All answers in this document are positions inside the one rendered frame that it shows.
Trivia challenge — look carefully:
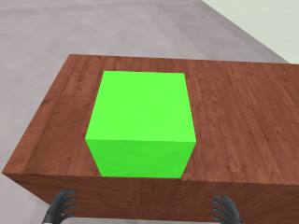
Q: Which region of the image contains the pedestal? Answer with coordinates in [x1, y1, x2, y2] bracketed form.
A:
[2, 54, 299, 224]

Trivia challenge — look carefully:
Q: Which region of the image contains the carton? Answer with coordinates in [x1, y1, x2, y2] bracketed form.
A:
[85, 71, 196, 178]

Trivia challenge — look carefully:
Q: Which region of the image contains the right robot hand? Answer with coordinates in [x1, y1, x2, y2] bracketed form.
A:
[211, 194, 243, 224]

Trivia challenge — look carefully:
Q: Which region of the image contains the left robot hand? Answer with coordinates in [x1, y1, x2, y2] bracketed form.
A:
[41, 188, 78, 224]

